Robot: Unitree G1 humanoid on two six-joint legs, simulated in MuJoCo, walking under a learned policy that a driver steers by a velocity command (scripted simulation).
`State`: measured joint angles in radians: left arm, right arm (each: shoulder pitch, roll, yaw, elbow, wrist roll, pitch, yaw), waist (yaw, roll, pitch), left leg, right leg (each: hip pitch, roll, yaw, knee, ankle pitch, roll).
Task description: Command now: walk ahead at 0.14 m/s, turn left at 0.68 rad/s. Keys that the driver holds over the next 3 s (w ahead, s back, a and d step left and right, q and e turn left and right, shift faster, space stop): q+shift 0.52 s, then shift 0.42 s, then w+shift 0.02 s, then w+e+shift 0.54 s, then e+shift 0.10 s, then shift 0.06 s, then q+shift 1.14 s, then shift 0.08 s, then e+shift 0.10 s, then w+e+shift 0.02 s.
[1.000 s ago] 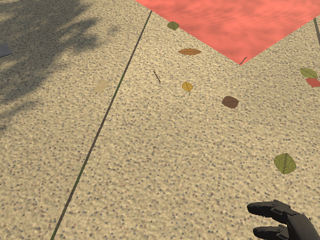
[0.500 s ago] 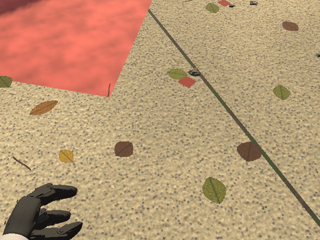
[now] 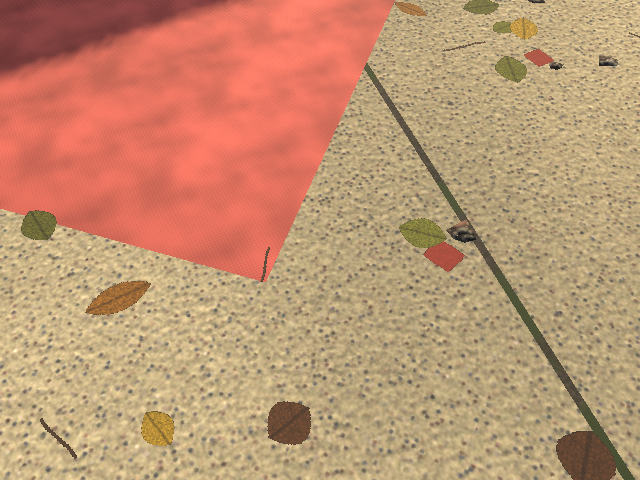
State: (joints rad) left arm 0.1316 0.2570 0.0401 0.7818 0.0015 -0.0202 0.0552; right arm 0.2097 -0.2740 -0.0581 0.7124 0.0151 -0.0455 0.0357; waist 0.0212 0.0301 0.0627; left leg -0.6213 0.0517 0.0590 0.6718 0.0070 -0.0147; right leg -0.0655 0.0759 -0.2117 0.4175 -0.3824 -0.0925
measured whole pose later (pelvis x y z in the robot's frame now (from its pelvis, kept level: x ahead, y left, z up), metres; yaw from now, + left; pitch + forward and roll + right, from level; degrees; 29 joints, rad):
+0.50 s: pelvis +0.14 -0.02 +0.00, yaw +28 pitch +2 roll -1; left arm 0.07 0.29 0.07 0.75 -0.01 -0.02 0.02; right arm 0.15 -0.34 -0.11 0.52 0.02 0.07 -0.04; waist -0.02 0.02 0.05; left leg -0.38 -0.21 -0.34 0.53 -0.14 0.03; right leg -0.39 0.08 0.18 0.56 -0.25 0.05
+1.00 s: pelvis +0.15 -0.02 +0.01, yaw +39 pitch +1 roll +0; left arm 0.21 0.27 0.05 0.77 -0.01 0.01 0.02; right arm 0.20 -0.25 -0.03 0.64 -0.01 0.04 -0.01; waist 0.03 -0.02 0.02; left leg -0.21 -0.02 -0.04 0.50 -0.30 0.03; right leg -0.34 -0.03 0.01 0.65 -0.38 0.02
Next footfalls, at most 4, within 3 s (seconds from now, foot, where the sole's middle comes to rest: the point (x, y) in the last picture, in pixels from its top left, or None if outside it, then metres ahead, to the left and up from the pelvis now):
0.04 left None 0.20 0.09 -0.77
0.52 right None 0.29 -0.09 -0.77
0.92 left None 0.09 0.08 -0.77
1.44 right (353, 440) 0.52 -0.02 -0.77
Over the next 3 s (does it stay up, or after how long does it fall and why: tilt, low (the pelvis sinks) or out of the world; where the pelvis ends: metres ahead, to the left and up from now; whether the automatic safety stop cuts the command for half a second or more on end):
stays up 0.83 0.02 0.01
